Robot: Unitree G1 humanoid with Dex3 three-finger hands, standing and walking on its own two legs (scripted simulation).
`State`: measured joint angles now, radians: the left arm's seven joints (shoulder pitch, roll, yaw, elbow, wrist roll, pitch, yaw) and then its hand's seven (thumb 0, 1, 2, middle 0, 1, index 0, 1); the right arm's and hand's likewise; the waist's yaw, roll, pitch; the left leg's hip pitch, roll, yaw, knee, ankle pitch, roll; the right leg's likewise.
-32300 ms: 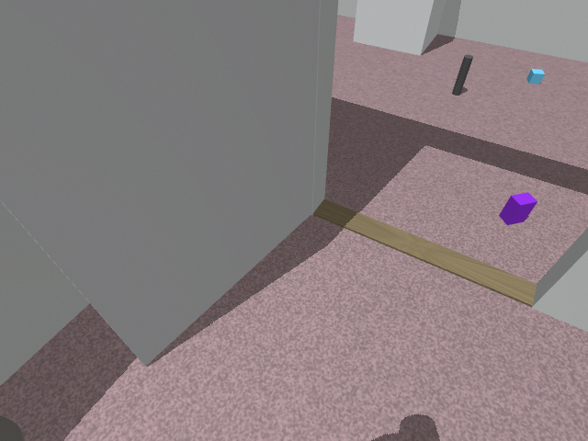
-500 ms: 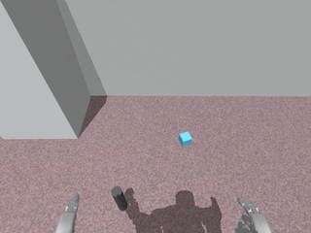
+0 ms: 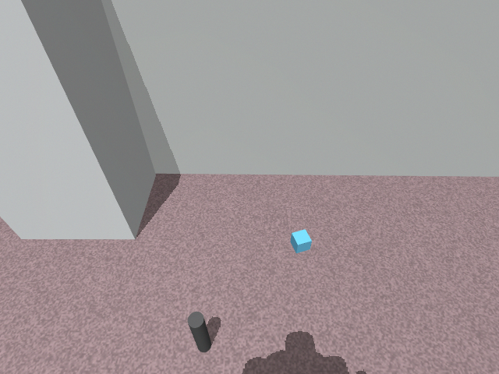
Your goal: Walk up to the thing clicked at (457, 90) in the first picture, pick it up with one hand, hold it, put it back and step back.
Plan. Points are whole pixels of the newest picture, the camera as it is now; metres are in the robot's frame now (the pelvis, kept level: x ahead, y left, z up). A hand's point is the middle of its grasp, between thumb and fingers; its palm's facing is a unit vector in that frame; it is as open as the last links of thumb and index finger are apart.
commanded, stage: stand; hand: left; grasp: from above
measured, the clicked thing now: (200, 333) +0.42 +0.20 -0.65
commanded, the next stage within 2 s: step back in 1.96 s
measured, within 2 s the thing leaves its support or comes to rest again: neither
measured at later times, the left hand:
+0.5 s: hand out of the picture +0.03 +0.24 -0.15, palm faces -0.01 -0.94 -0.34, open 7.4 cm
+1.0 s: hand out of the picture +0.10 +0.23 -0.14, palm faces -0.01 -0.94 -0.33, open 7.4 cm
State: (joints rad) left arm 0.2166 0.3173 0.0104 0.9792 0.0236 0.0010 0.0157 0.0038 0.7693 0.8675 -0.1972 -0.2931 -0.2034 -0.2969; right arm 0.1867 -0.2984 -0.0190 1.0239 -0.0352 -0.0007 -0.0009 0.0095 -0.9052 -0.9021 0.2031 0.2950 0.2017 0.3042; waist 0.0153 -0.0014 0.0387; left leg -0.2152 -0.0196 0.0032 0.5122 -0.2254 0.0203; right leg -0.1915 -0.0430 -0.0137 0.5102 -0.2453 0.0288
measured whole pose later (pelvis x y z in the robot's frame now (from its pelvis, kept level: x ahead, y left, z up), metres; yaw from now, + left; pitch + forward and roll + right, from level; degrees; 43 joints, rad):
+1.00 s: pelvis +0.03 -0.01 +0.01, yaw +0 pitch -3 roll +0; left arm 0.10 0.32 0.01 1.15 0.01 -0.01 0.00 0.01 0.90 0.89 -0.20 -0.30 -0.20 -0.30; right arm 0.11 -0.33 -0.01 1.16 -0.01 -0.01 0.00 0.01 -0.91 -0.90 0.20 0.29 0.20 0.30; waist 0.00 0.01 0.06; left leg -0.12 -0.01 0.00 0.32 -0.16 0.00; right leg -0.10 -0.03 -0.02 0.34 -0.19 0.02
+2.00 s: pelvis +0.03 -0.02 +0.01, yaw +0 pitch -2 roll +0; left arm 0.12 0.33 0.03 1.12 0.00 -0.01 0.00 0.01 0.90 0.89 -0.20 -0.30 -0.21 -0.30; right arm 0.11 -0.34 -0.01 1.15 -0.01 0.00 0.01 0.01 -0.91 -0.90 0.20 0.29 0.20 0.30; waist 0.00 0.01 0.06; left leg -0.13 0.01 -0.01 0.34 -0.17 -0.01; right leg -0.11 -0.01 -0.02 0.34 -0.19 0.00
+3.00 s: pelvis -0.14 +0.07 -0.02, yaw +0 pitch -1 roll -1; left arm 0.09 0.36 0.06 0.76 0.03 0.05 0.00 0.01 0.90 0.89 -0.20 -0.30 -0.21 -0.30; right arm 0.16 -0.42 -0.05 0.88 0.00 0.02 -0.02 0.01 -0.91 -0.90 0.20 0.30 0.20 0.30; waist -0.01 -0.01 0.18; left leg -0.24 -0.03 -0.07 0.66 -0.39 -0.01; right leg -0.39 -0.02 0.03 0.63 -0.22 0.02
